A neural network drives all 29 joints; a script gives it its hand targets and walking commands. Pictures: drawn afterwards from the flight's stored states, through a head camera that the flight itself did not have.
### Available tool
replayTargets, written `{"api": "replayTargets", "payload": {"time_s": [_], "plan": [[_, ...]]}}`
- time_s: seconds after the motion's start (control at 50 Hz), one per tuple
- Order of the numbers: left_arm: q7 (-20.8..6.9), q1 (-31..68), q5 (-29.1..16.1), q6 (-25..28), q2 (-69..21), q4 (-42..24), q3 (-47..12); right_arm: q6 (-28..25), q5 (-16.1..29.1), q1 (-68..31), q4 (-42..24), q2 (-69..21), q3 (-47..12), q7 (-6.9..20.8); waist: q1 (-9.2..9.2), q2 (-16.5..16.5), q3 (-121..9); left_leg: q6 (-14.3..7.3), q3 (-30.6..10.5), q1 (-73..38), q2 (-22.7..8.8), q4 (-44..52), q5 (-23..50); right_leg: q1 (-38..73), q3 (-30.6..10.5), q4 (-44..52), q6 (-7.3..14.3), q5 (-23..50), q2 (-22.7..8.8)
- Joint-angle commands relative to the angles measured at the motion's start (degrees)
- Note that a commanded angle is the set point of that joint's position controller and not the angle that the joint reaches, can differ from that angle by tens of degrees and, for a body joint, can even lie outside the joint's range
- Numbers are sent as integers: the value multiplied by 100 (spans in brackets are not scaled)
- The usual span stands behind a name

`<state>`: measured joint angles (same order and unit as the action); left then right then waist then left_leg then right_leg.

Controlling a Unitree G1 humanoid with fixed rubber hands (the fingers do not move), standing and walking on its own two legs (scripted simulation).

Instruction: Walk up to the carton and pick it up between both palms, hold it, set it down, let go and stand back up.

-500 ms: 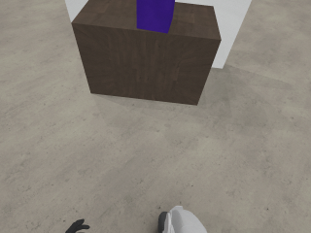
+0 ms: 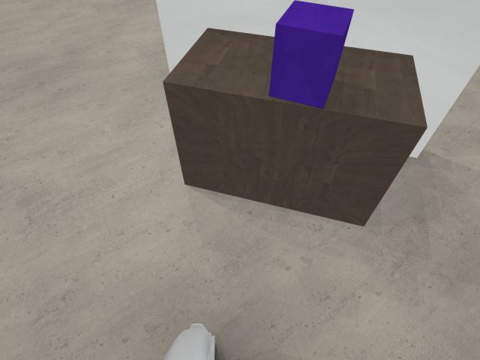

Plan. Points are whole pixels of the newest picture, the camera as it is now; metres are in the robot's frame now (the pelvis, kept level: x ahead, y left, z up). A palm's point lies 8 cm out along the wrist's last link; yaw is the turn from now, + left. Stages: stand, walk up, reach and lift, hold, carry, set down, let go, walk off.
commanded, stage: walk up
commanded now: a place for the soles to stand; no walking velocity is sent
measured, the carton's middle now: (309, 55) +1.05 -0.16 -0.02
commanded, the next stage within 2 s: none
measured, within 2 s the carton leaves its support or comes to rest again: neither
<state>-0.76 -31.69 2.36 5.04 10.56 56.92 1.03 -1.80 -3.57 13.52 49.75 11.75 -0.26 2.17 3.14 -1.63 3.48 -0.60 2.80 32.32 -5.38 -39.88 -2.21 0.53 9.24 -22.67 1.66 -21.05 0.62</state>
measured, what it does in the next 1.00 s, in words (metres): walks ahead: left foot, then right foot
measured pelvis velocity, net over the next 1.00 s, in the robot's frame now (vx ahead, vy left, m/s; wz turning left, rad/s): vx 0.47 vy -0.03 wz -0.01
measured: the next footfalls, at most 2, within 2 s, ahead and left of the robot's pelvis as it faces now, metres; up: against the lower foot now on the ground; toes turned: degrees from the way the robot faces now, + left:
left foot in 0.08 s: +0.22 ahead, +0.12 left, +0.00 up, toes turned +5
right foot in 0.58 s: +0.44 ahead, -0.14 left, +0.00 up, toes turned -9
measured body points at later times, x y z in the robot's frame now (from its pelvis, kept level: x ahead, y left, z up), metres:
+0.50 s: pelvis +0.25 +0.00 +0.00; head +0.26 +0.01 +0.45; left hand +0.35 +0.23 -0.14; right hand +0.15 -0.23 -0.13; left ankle +0.18 +0.11 -0.73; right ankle +0.39 -0.15 -0.70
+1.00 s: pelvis +0.47 -0.03 +0.00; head +0.47 -0.02 +0.45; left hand +0.41 +0.21 -0.15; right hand +0.53 -0.27 -0.13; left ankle +0.59 +0.09 -0.72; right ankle +0.40 -0.14 -0.73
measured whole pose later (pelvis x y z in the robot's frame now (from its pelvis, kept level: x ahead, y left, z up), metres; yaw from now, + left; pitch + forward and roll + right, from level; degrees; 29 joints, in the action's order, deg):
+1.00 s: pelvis +0.47 -0.03 +0.00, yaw -1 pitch -3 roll -1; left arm -0.7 -28.1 2.5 3.6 13.0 54.2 0.0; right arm -2.1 -3.0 18.1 47.9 12.3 0.0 2.2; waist 2.5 0.2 3.8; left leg -0.9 3.2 25.9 -3.6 -38.3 -8.5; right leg -3.9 8.1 -29.1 1.3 -22.1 -1.1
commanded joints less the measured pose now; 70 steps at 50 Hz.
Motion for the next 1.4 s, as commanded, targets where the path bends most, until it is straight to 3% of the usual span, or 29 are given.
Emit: {"api": "replayTargets", "payload": {"time_s": [0.0,0.04,0.06,0.08,0.1,0.18,0.24,0.44,0.5,0.54,0.56,0.58,0.6,0.62,0.66,0.7,0.74,0.9,0.96,1.0,1.02,1.04,1.06,1.08,1.1,1.14,1.22,1.28,1.38], "plan": [[51,-350,91,-16,898,-204,129,-188,-2,-14,-352,331,97,-61,-198,734,693,-122,233,-826,249,490,-360,-811,-810,534,712,1465,-1504],[47,-301,145,-101,866,-222,54,-260,-47,1055,-75,558,258,-150,-696,198,109,-277,363,-2288,540,893,-671,-995,-441,-1153,647,1841,-1160],[50,-502,111,-127,667,-265,-60,-277,-101,1855,27,864,397,-210,-964,-340,-595,-502,-428,-3435,-78,860,-967,-1641,-143,-2776,448,1173,-759],[55,-1017,-6,-169,484,-458,-153,-268,-82,2217,-75,1472,506,-259,-889,-1137,-1351,-1097,-3425,-4501,-1789,1400,-2071,-3034,-204,-4786,69,-1065,-28],[67,-579,-65,-232,917,-650,-8,-198,300,2161,-213,1521,573,-379,-1019,-578,-1248,-1346,-4688,-4240,-2038,2503,-3034,-3559,-1012,-5260,-32,-1024,-106],[-16,24,-14,-192,671,-728,15,-289,231,1191,-208,772,276,-381,-454,-47,297,-1079,-1918,-2273,-1381,2732,-1446,-3295,-1237,-4682,-69,-148,-674],[-128,-260,74,-249,349,-545,-2,-405,154,1341,-23,494,216,-298,-230,-152,136,-931,-1003,-2120,-950,2611,-422,-3008,-1038,-4305,-168,311,-598],[-205,1736,123,-255,436,-1044,-72,-390,97,2088,359,785,228,-202,-566,-539,692,-840,-352,-2085,-885,2621,-916,-2981,-424,-1675,-167,1738,-520],[-148,1630,117,-173,518,-1038,-13,-319,28,2020,392,904,202,-204,-403,-473,692,-950,-373,-2232,-1081,2264,-634,-2360,-447,-1258,-39,1354,-438],[-69,727,154,-92,724,-800,132,-242,-13,1975,412,844,114,-199,29,72,216,-793,-3,-2041,-724,778,-200,-1004,-295,-768,76,1185,-144],[-12,-45,189,-68,1006,-642,268,-225,0,2185,385,610,-9,-202,286,621,-495,-582,340,-1586,-292,-736,-531,115,-801,-792,255,1116,-534],[54,-583,184,-101,1501,-676,382,-186,96,2468,196,438,-53,-175,407,1629,-1123,-298,518,-736,312,-2301,-2181,900,-2546,-331,588,153,-1741],[149,-550,0,-180,1701,-780,398,-97,93,2427,49,456,-8,-153,266,1272,-805,-206,-59,-52,524,-2898,-3203,676,-4142,418,636,-611,-2442],[227,-106,-209,-241,1675,-881,404,-61,190,2163,-62,687,72,-170,196,1075,-426,-114,-379,424,300,-3292,-2883,348,-4634,954,957,-1119,-2546],[233,368,-272,-192,1322,-977,266,-104,152,1632,-142,713,100,-160,36,591,239,-67,-574,538,80,-3405,-2152,-386,-3415,956,733,251,-2303],[147,714,-200,-94,955,-1042,143,-117,141,1797,-2,495,82,-126,-266,731,374,1,-526,-127,-7,-2680,-1894,-1105,-2030,895,663,1209,-1830],[88,628,-103,-2,703,-912,88,-107,38,1879,21,421,106,-87,-356,563,224,48,-376,-511,90,-2544,-1724,-1509,-1473,851,732,1391,-1521],[34,404,-7,-10,1060,-632,91,-94,53,656,-497,325,86,26,-188,1119,624,57,128,-807,204,-129,-633,-1846,-976,911,878,-244,-1354],[17,139,55,-79,1165,-504,63,-158,64,638,-541,420,132,-29,-180,751,730,-99,188,-1346,319,348,-540,-1919,-1042,505,872,-46,-1536],[-13,164,50,-144,1146,-473,16,-244,28,1204,-373,540,214,-131,-484,234,436,-203,222,-2239,520,737,-503,-1895,-794,-597,693,606,-1305],[-32,-3,86,-173,1014,-468,-55,-278,-23,1822,-284,718,307,-184,-710,-241,-37,-203,-152,-2964,386,802,-847,-2047,-551,-1665,546,697,-1081],[-48,-183,32,-210,723,-605,-164,-291,-18,2426,-229,1177,416,-241,-847,-1199,-478,-477,-2027,-3571,-866,1422,-1590,-2597,-188,-3422,231,-121,-503],[-27,-451,12,-320,681,-761,-201,-236,154,2499,-353,1555,499,-312,-755,-1120,-538,-1065,-4201,-3833,-1964,2213,-2200,-3540,-477,-4407,-46,-1373,-119],[16,-45,13,-407,1044,-851,-85,-163,310,2269,-360,1547,526,-375,-839,-548,-262,-1411,-4667,-3412,-2151,2601,-2856,-3814,-847,-4858,-120,-1315,-337],[13,430,36,-424,1164,-957,-56,-155,374,2132,-409,1288,421,-404,-874,-229,131,-1115,-4104,-3070,-1959,2723,-2472,-3940,-1035,-5002,-108,-961,-462],[-18,460,16,-379,908,-867,-59,-211,307,1736,-480,967,267,-420,-590,-347,384,-669,-2320,-2551,-1322,2510,-546,-3505,-1184,-4481,-113,-255,-620],[-11,153,-1,-436,436,-616,-156,-322,271,1270,-453,586,134,-347,-185,-473,18,-592,-491,-1866,-533,1944,3107,-2345,-839,-4000,-178,456,-358],[59,536,-80,-473,336,-599,-209,-256,301,1039,-427,661,110,-367,-115,-859,-64,-491,90,-1948,-197,1587,4099,-2256,-545,-2915,-266,928,-172],[243,1279,-109,-481,623,-769,-178,28,267,890,-408,1055,199,-371,-302,-697,-412,-687,-255,-2197,-416,886,2492,-1680,-436,-1446,-228,1709,-79]]}}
